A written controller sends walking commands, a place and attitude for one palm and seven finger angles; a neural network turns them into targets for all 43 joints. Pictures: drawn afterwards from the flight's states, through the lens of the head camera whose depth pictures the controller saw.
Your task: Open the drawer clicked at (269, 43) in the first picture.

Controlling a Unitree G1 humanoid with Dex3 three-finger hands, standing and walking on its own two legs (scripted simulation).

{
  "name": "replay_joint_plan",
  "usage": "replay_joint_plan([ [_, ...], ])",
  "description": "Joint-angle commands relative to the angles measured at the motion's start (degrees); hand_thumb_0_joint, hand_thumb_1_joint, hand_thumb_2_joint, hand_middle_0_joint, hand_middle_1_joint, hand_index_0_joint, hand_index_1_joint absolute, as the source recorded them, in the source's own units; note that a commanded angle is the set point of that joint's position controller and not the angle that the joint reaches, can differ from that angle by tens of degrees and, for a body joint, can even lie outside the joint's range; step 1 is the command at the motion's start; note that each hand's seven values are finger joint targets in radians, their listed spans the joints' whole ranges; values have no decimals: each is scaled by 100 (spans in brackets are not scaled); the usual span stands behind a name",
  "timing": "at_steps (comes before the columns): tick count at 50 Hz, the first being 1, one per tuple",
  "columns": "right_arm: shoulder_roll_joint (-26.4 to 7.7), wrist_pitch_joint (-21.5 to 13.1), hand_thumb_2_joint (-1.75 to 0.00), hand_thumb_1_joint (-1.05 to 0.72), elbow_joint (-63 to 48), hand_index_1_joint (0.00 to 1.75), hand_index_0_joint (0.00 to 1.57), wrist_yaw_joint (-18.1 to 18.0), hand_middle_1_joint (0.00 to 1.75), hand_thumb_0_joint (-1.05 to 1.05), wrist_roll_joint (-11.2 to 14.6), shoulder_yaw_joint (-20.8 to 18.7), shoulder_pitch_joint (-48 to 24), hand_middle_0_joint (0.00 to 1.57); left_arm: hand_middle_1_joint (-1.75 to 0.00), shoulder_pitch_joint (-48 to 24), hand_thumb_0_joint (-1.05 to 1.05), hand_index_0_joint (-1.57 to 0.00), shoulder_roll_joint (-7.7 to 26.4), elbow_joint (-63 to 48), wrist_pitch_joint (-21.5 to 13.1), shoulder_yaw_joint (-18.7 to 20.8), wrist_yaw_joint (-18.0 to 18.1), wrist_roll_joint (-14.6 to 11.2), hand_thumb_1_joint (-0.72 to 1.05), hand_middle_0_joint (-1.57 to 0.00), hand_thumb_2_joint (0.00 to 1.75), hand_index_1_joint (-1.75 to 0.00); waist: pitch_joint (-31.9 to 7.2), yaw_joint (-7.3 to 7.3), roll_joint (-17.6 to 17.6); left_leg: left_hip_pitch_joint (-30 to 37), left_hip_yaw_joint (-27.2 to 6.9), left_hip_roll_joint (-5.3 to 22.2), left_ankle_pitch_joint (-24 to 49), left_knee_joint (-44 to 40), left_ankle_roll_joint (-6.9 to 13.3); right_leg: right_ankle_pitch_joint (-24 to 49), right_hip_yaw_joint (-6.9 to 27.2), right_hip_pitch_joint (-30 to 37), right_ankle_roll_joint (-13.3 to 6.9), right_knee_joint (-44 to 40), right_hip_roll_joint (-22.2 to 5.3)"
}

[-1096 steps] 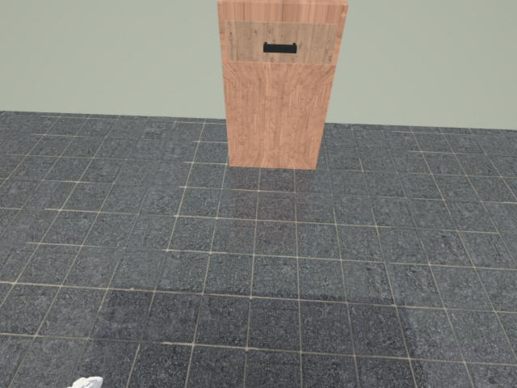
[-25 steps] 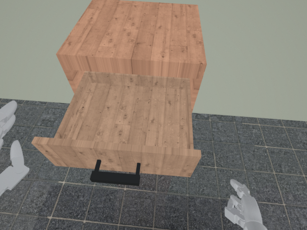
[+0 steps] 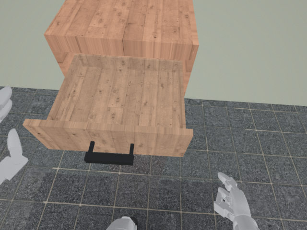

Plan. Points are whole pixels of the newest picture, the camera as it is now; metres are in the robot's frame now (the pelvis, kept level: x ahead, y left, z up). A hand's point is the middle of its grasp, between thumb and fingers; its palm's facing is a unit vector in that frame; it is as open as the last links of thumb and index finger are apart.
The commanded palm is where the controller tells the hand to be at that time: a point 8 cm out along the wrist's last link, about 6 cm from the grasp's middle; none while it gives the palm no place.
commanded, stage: step back with the hand held close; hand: left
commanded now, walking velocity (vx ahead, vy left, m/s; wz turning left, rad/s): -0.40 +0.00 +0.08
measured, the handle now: (110, 152) +0.32 +0.16 -0.05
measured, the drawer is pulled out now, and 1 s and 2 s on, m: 0.30 0.30 0.30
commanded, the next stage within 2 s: stop stepping back and stand still in 0.34 s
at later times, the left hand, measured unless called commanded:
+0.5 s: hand out of the picture +0.07 +0.20 +0.17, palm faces +0.33 -0.79 -0.51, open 7.5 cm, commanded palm +0.00 +0.25 +0.19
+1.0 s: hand out of the picture -0.03 +0.18 +0.17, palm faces +0.40 -0.77 -0.50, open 7.5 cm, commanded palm -0.09 +0.22 +0.19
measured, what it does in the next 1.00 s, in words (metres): walks backwards: left foot, then right foot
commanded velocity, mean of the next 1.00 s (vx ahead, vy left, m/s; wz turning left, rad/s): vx -0.05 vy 0.04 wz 0.01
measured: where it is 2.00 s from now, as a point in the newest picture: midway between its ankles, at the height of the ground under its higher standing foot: outside the picture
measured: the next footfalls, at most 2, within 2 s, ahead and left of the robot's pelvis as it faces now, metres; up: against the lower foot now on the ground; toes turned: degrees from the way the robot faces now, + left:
left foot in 0.32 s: -0.05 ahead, +0.11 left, +0.00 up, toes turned +5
right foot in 0.56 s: -0.09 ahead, -0.14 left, +0.00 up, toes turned +2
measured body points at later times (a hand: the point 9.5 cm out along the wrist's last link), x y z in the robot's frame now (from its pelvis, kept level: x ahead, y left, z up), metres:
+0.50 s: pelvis -0.11 -0.04 +0.00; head -0.06 -0.02 +0.45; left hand +0.05 +0.24 +0.20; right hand +0.10 -0.25 -0.07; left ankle -0.09 +0.11 -0.73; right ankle -0.11 -0.13 -0.71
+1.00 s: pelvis -0.20 -0.07 +0.01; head -0.19 -0.06 +0.46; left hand -0.06 +0.22 +0.20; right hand -0.03 -0.32 -0.07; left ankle -0.22 +0.06 -0.73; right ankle -0.13 -0.14 -0.73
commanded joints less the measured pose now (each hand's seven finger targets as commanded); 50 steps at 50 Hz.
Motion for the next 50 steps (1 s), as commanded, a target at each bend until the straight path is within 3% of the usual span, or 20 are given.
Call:
replay_joint_plan([
  [1,-977,-212,-90,-90,-891,30,20,-20,30,0,147,-412,-226,20,-30,518,0,-20,786,-1381,-339,606,-60,-146,90,-20,90,-30,-2136,-24,795,2056,-928,1140,3294,-121,297,1419,-5,326,-22,-390,-292],
  [3,-899,-118,-90,-90,-1010,30,20,-60,30,0,273,-427,-346,20,-30,742,0,-20,937,-1335,-330,792,-78,-243,90,-20,90,-30,-2070,-81,-47,1556,-482,582,1686,561,72,2759,443,306,-213,-802,-923],
  [5,-784,27,-90,-90,-1028,30,20,-131,30,0,377,-451,-452,20,-30,752,0,-20,1028,-1070,-272,860,-7,-269,90,-20,90,-30,-1607,-159,-1158,475,-260,-299,-1521,2496,-215,4413,1516,15,-820,-1196,-2229],
  [6,-699,64,-90,-90,-984,30,20,-172,30,0,329,-415,-540,20,-30,755,0,-20,1020,-914,-234,893,34,-259,90,-20,90,-30,-1353,-154,-926,-29,-537,-318,-1995,3252,-226,4682,1427,19,-1046,-1141,-2373],
  [10,-500,227,-90,-90,-949,30,20,-385,30,0,171,-146,-653,20,-30,505,0,-20,806,-750,-171,699,177,-16,90,-20,90,-30,-1096,-281,-604,-229,-353,-60,-2069,1743,-267,5815,737,810,-752,-576,-1757],
  [13,-688,278,-90,-90,-849,30,20,-428,30,0,142,-256,-375,20,-30,579,0,-20,808,-1069,-135,561,248,47,90,-20,90,-30,-1392,-332,-310,556,-27,-81,-448,-603,-239,5555,360,1264,-341,-170,-1343],
  [14,-782,273,-90,-90,-824,30,20,-426,30,0,177,-361,-380,20,-30,559,0,-20,930,-1264,-137,555,274,29,90,-20,90,-30,-1453,-353,16,1047,-55,210,812,-1226,-185,5014,222,1167,-155,158,-1183],
  [16,-953,99,-90,-90,-1018,30,20,-249,30,0,236,-548,-265,20,-30,512,0,-20,922,-1758,-296,488,161,19,90,-20,90,-30,-1785,-137,1084,2023,-764,1425,4124,-906,220,1472,0,155,148,765,-545],
  [18,-813,-138,-90,-90,-939,30,20,-121,30,0,130,-588,-222,20,-30,887,0,-20,915,-1510,-328,713,121,-22,90,-20,90,-30,-1797,-113,1597,2083,-1115,1784,4964,-786,516,-284,-48,-540,78,1398,-312],
  [19,-817,-189,-90,-90,-847,30,20,-110,30,0,37,-546,-272,20,-30,886,0,-20,945,-1587,-280,784,112,-39,90,-20,90,-30,-1672,-106,1957,1857,-1105,1886,4797,-868,596,-594,40,-616,102,1839,-318],
  [22,-849,-252,-90,-90,-620,30,20,-57,30,0,70,-535,-64,20,-30,555,0,-20,659,-1557,-239,551,123,-65,90,-20,90,-30,-1245,-192,1208,1824,-931,1756,4272,-835,585,-370,-27,-664,129,1548,-189],
  [25,-919,-218,-90,-90,-794,30,20,-31,30,0,178,-439,-81,20,-30,626,0,-20,627,-1283,-91,544,163,-79,90,-20,90,-30,-1027,-176,1193,1184,-642,1438,1564,-700,389,8,-116,159,143,111,-336],
  [27,-895,-165,-90,-90,-879,30,20,-46,30,0,258,-339,-86,20,-30,350,0,-20,738,-1114,-70,516,162,-51,90,-20,90,-30,-761,-205,266,515,-215,724,-1097,-157,89,927,0,742,131,-1190,-646],
  [29,-856,-90,-90,-90,-914,30,20,-101,30,0,330,-383,72,20,-30,53,0,-20,954,-1080,52,568,201,-121,90,-20,90,-30,-825,-270,-1455,559,-99,-183,-1658,2021,-186,-417,2156,-377,-608,-2225,-2063],
  [32,-759,-29,-90,-90,-756,30,20,-161,30,0,162,-287,-100,20,-30,240,0,-20,682,-671,73,449,224,-85,90,-20,90,-30,-735,-383,-638,374,-366,-44,-1264,2555,-194,-144,1418,-330,-711,-1892,-1914],
  [38,-827,-206,-90,-90,-688,30,20,-195,30,0,112,-262,61,20,-30,365,0,-20,662,-706,-50,295,301,164,90,-20,90,-30,-644,-270,-504,1475,108,-96,-1107,-820,142,-627,922,-24,-358,-1943,-1490],
  [42,-1146,-350,-90,-90,-863,30,20,-140,30,0,147,-464,97,20,-30,300,0,-20,818,-1138,-245,310,222,127,90,-20,90,-30,-726,-155,782,1342,-683,771,-455,-1524,432,372,327,612,95,-625,-564],
  [44,-944,-320,-90,-90,-834,30,20,-147,30,0,188,-384,83,20,-30,421,0,-20,923,-984,-188,511,254,131,90,-20,90,-30,-594,-197,1141,804,-678,687,-2066,-1783,420,-682,253,448,6,-566,-495],
  [47,-1027,-334,-90,-90,-753,30,20,-172,30,0,182,-403,139,20,-30,291,0,-20,730,-711,-185,401,273,122,90,-20,90,-30,-321,-247,569,277,-762,672,-1786,-1445,446,-94,152,726,5,-397,-341],
  [50,-997,-358,-90,-90,-728,30,20,-200,30,0,166,-412,156,20,-30,70,0,-20,724,-645,-229,356,248,117,90,-20,90,-30,-188,-291,85,471,-437,251,-1804,-824,310,-879,911,285,-172,-1224,-697],
])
